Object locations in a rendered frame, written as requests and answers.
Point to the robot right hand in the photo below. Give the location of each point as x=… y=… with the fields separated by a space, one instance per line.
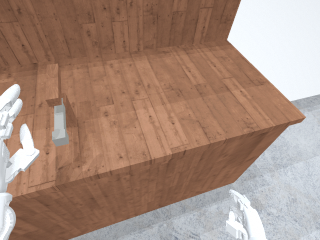
x=248 y=222

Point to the tap lever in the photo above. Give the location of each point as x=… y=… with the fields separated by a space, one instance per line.
x=59 y=135

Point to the counter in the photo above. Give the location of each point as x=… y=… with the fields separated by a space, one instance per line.
x=159 y=105

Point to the left robot forearm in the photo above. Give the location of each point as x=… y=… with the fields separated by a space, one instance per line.
x=7 y=216

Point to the robot left hand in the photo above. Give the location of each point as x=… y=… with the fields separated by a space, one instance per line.
x=10 y=106

